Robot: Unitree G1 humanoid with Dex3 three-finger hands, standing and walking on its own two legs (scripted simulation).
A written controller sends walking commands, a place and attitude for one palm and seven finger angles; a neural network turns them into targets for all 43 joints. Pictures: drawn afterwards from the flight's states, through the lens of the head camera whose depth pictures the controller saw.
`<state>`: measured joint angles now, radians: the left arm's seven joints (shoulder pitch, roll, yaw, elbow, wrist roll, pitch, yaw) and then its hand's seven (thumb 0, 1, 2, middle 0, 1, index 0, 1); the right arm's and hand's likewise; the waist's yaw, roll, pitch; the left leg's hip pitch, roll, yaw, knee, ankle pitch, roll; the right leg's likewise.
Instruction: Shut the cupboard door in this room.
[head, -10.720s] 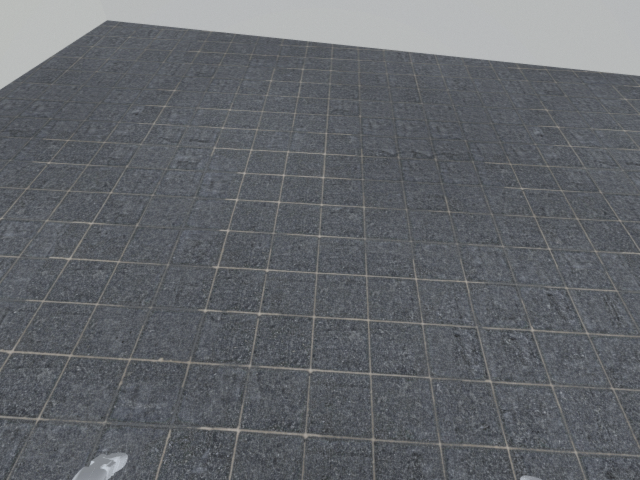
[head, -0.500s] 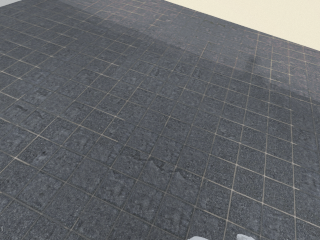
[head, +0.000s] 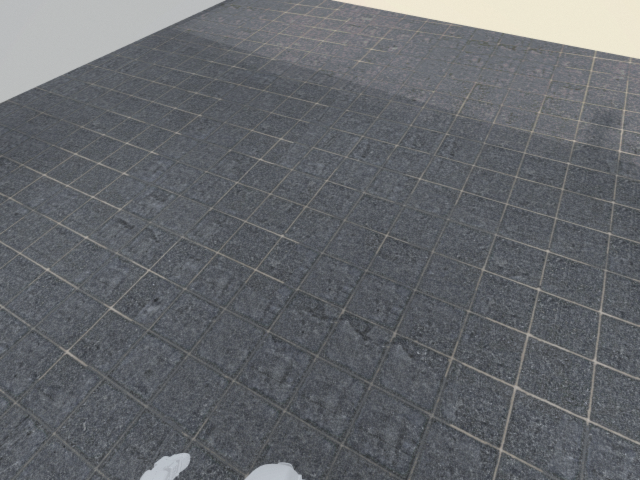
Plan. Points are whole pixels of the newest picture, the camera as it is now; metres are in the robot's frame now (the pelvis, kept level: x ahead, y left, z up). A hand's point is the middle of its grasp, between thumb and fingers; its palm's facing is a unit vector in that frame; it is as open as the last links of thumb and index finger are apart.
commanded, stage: turn or walk to find it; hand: left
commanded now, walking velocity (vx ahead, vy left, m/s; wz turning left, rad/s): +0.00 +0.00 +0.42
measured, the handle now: out of the picture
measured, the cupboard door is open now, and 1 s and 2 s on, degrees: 92 92 92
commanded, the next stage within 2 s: none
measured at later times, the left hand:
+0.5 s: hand out of the picture -0.08 +0.25 -0.19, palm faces +0.29 -0.93 -0.24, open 7.4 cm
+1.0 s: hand out of the picture -0.03 +0.21 -0.14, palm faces +0.40 -0.87 -0.29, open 7.4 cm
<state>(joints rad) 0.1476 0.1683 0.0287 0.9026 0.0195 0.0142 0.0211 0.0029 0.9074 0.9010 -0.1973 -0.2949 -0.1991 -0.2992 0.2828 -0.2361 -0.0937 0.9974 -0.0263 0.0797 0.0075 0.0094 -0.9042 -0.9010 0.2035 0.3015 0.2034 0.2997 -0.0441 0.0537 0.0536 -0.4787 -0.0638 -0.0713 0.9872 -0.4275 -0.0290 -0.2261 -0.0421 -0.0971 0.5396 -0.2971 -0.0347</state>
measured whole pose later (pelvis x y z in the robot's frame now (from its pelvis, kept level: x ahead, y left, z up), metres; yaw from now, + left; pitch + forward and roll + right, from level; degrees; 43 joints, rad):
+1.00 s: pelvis -0.05 -0.02 +0.00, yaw +25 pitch -1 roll +2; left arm 0.14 0.17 0.03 0.90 0.02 0.01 0.02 0.00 0.91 0.90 -0.20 -0.29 -0.20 -0.30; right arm 0.26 -0.24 -0.09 0.99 -0.02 0.07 0.00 0.01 -0.90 -0.90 0.20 0.30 0.20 0.30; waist -0.04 0.06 0.07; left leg -0.45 -0.06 -0.08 0.96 -0.45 -0.03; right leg -0.24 -0.04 -0.10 0.55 -0.31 -0.04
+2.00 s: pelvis -0.11 -0.05 -0.01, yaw +49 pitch +0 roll +1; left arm 0.10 0.20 0.04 0.91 0.01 0.02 0.02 0.00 0.91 0.90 -0.19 -0.29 -0.20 -0.30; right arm 0.28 -0.21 -0.07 0.99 -0.02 0.05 0.00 0.01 -0.90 -0.90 0.21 0.30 0.21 0.30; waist -0.04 0.03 0.06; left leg -0.33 -0.07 -0.11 0.54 -0.21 0.00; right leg -0.24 -0.02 -0.05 0.53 -0.30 0.04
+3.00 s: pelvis -0.12 -0.08 -0.01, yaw +74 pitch +0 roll +2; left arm 0.10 0.21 0.04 0.91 0.01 0.02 0.01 0.00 0.91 0.90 -0.19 -0.29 -0.20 -0.30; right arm 0.25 -0.20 -0.06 0.98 -0.03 0.04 0.00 0.01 -0.90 -0.90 0.21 0.30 0.21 0.30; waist -0.04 0.02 0.07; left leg -0.28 -0.06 -0.10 0.53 -0.26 -0.01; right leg -0.28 -0.04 -0.04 0.60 -0.32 0.07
